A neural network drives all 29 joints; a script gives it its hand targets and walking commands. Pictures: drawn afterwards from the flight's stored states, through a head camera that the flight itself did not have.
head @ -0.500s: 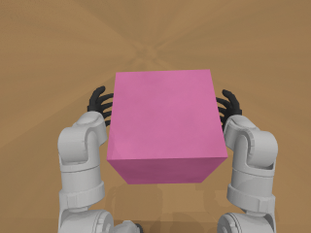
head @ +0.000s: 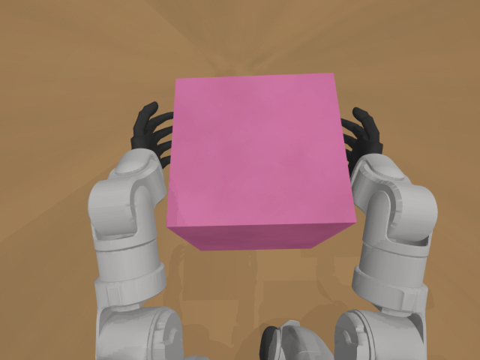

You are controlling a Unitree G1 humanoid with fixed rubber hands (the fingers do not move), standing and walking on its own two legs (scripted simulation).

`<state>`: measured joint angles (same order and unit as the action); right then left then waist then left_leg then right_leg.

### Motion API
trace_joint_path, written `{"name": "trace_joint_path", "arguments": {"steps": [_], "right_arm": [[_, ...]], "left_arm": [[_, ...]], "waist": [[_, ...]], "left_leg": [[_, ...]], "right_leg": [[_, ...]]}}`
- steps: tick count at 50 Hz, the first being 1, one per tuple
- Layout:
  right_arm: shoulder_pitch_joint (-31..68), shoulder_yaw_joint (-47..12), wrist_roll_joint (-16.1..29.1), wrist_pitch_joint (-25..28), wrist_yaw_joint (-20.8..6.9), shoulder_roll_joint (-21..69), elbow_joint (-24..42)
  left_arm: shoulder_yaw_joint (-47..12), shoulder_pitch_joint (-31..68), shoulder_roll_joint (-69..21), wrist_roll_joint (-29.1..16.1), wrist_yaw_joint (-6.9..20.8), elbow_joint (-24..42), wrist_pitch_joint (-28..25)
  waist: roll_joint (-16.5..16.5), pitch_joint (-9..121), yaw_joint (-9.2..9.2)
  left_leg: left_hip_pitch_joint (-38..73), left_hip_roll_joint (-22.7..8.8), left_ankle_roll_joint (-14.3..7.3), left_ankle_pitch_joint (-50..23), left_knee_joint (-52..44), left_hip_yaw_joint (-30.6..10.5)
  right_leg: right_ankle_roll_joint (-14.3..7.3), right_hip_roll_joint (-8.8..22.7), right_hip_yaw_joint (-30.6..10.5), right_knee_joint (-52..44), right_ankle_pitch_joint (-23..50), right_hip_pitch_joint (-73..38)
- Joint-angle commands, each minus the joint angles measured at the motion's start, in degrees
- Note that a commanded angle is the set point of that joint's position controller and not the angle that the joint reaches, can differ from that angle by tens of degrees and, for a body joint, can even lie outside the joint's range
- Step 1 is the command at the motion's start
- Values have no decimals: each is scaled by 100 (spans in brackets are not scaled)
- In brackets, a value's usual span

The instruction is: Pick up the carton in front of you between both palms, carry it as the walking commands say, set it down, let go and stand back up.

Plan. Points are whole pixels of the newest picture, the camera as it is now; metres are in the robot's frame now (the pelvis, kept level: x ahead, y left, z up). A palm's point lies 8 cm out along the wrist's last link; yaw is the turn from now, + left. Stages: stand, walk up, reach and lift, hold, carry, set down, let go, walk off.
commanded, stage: carry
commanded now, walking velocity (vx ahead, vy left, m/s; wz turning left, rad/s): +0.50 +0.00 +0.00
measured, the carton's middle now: (255, 178) +0.37 +0.01 +0.07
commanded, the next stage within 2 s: none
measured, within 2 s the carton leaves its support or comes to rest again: neither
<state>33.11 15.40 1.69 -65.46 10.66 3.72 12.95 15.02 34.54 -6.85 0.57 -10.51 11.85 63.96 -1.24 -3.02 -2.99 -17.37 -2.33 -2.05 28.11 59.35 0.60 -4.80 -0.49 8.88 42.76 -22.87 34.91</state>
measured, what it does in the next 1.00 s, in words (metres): climbs, turning left: left foot 0.04 m higher, then right foot 0.03 m higher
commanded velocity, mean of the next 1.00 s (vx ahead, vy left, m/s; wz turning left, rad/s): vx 0.50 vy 0.00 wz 0.42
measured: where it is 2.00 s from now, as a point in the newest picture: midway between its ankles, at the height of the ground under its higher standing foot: (192, 90)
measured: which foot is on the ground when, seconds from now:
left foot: up 0.00-0.32, down 0.34-0.68, up 0.70-1.00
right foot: down 0.00-0.34, up 0.36-0.64, down 0.66-1.00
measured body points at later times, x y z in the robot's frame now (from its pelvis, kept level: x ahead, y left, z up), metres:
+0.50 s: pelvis +0.32 +0.03 +0.06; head +0.35 +0.02 +0.51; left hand +0.69 +0.16 +0.19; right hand +0.68 -0.14 +0.18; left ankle +0.36 +0.10 -0.66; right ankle +0.26 -0.08 -0.55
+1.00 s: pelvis +0.64 +0.06 +0.11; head +0.66 +0.05 +0.56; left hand +0.90 +0.36 +0.27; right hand +1.04 +0.08 +0.26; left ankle +0.72 +0.19 -0.57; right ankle +0.54 -0.08 -0.63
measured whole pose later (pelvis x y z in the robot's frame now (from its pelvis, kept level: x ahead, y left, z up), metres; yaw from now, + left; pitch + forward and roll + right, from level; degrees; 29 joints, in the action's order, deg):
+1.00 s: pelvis +0.64 +0.06 +0.11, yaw +22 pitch +5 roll +2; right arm 39.0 18.3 -3.6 -69.6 11.8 5.7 6.2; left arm 17.2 39.0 -3.8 -1.9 -11.4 3.1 67.0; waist 0.1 3.2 -6.0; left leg -40.5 0.2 -4.4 20.6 48.2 7.8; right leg 0.6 6.5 15.0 20.5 -32.1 1.4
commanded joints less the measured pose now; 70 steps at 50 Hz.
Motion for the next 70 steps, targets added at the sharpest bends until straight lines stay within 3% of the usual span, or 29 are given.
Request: {"name": "trace_joint_path", "arguments": {"steps": [1,4,8,13,16,17,18,19,20,22,23,30,32,33,34,35,37,38,41,48,50,52,53,54,55,57,58,62,70], "right_arm": [[3283,-3199,855,-71,-121,3859,566],[3285,-3028,555,-16,-87,3825,423],[3079,-3028,365,-43,21,3552,214],[3104,-3044,397,-295,-3,3485,-176],[3293,-3083,595,-374,-64,3662,-504],[3235,-3069,680,-378,-83,3738,-665],[3325,-3086,776,-368,-97,3796,-702],[3585,-3210,912,-344,-120,4039,-716],[3920,-3378,1177,-329,-180,4310,-574],[4707,-3829,1692,-193,-380,4966,-227],[4980,-4027,1905,-114,-469,5191,-83],[4470,-3824,1839,-53,-405,4839,-113],[4080,-3627,1566,-149,-300,4559,-300],[3906,-3533,1428,-194,-242,4441,-377],[3940,-3411,1332,-258,-190,4333,-378],[4006,-3318,1237,-327,-167,4229,-275],[4040,-3030,973,-337,-96,4128,-363],[3900,-2866,823,-314,-84,4135,-425],[3683,-2724,427,-280,-22,4039,-567],[3250,-2554,0,-382,137,3665,-1007],[3362,-2631,60,-419,117,3761,-1054],[3340,-2682,153,-404,78,3942,-1109],[3423,-2771,271,-394,48,4088,-1000],[3705,-2943,414,-345,41,4142,-858],[3843,-3149,578,-322,15,4387,-780],[4508,-3616,1063,-201,-132,4873,-248],[4680,-3849,1266,-121,-214,5045,-2],[4561,-4045,1640,46,-358,5019,255],[3823,-3412,1230,-169,-280,4082,-147]], "left_arm": [[-3775,3090,-3980,-1494,200,531,221],[-4134,3894,-4277,-2003,359,859,106],[-3986,3646,-3986,-2008,340,582,163],[-3410,3102,-3644,-1535,268,-214,406],[-3074,2964,-3540,-1143,204,-543,515],[-2948,2938,-3469,-995,168,-613,547],[-2805,2943,-3408,-838,137,-625,573],[-2684,3040,-3392,-712,108,-588,580],[-2555,3214,-3491,-553,71,-624,541],[-2407,3208,-3770,-345,54,-699,428],[-2400,3168,-3874,-272,72,-774,354],[-2683,3099,-3661,-417,89,-482,226],[-2764,3107,-3557,-528,94,-481,304],[-2784,3043,-3530,-602,97,-569,335],[-2774,2902,-3400,-614,77,-701,351],[-2785,2884,-3363,-613,36,-699,331],[-3110,3471,-3882,-998,122,-313,394],[-3326,3799,-4104,-1252,200,-102,363],[-3646,4361,-4275,-1756,333,173,248],[-3353,3847,-3919,-1787,377,-449,372],[-3208,3784,-3916,-1680,385,-635,420],[-3102,3769,-3907,-1534,390,-731,458],[-3022,3860,-3870,-1385,383,-721,452],[-2955,3690,-4023,-1318,388,-633,489],[-2900,3847,-3903,-1214,349,-602,469],[-2847,3789,-4172,-1004,297,-522,404],[-2853,3667,-4249,-901,290,-502,365],[-2970,3320,-4107,-661,226,-439,229],[-3121,3197,-3617,-756,79,-387,412]], "waist": [[719,3492,-322],[203,3214,-105],[629,2889,-113],[956,2247,-30],[1077,2495,709],[599,2886,1005],[-595,3289,1054],[-1647,3308,1003],[-1024,3065,959],[149,2885,889],[270,2924,823],[-477,2779,628],[-571,3000,233],[-52,3283,-44],[1434,3675,-294],[2882,3821,-248],[589,2896,-210],[104,2783,-177],[563,2605,-117],[977,2038,-155],[1317,2168,127],[1246,2919,937],[785,3360,1194],[-1124,3828,870],[-763,3658,874],[221,3098,758],[369,3080,699],[-248,2918,560],[-490,2089,539]], "left_leg": [[-3136,295,-49,-248,2875,-392],[-2898,-24,-106,-632,1911,-275],[-3150,-65,-43,-766,922,87],[-1958,120,-111,-1095,-1336,807],[-13,823,-404,-995,-1926,1411],[1231,961,-528,-912,-2394,1117],[2423,-363,-1226,322,-3184,-1563],[3175,-1381,-1994,1,-4307,-4461],[2929,-1424,-2100,-979,-4177,-4550],[2445,-1123,-1783,-2848,-3301,-3177],[2221,-998,-1554,-2635,-3376,-2770],[962,-599,-1170,-2038,-3711,-1322],[250,-439,-930,-2116,-3160,-860],[-566,-167,-699,-2374,-2217,-463],[-1902,301,-328,-1500,-485,-114],[-2907,791,-138,673,604,19],[-3166,330,-163,61,1815,-257],[-3216,216,-179,-136,1904,-236],[-3297,113,-119,-539,1347,-137],[-2494,285,-201,-829,-1213,891],[-995,826,-400,-896,-1655,1503],[1232,1162,-613,-1227,-2456,1626],[2749,520,-668,-817,-2542,565],[3734,-1569,-1703,-1028,-3428,-3302],[3658,-1802,-1943,-2152,-4047,-4273],[3052,-1676,-1594,-3641,-3284,-2783],[2819,-1584,-1312,-3319,-3267,-2340],[2506,-1502,-971,-1964,-3899,-1312],[2392,-982,-530,-4694,-4167,803]], "right_leg": [[-1336,1852,-3808,-1597,2849,-5378],[-763,1593,-2748,-1806,2325,-4560],[-884,1547,-2097,-2196,2230,-4417],[-587,1243,-798,-2583,2341,-3596],[-189,1208,61,-1184,4637,-3102],[53,951,308,126,4577,-2636],[446,613,130,1906,3186,-1220],[636,-383,-307,3063,-586,500],[553,-204,-1009,4023,-816,940],[357,110,-1126,4200,-473,1294],[298,186,-1178,3888,-337,1202],[538,176,-602,287,-166,-497],[604,-198,58,-689,286,-2256],[498,-224,-8,-1080,383,-3869],[-102,1220,-2356,-1724,-1104,-5290],[-787,2551,-5221,-2751,-991,-5598],[-894,2311,-4189,-2288,119,-4755],[-755,2252,-3489,-2028,1196,-4664],[-314,1945,-2206,-2141,1608,-4759],[-86,1648,-121,-2543,2990,-4422],[68,1540,360,-1889,5175,-3872],[284,1456,728,302,6146,-3125],[398,1303,367,1749,4028,-1934],[706,298,79,3639,-526,-173],[637,-32,-820,4715,-907,608],[264,316,-1132,4958,-393,1163],[142,372,-1155,4659,-258,1201],[-10,417,-881,3929,-33,1374],[-209,195,307,1505,396,1071]]}}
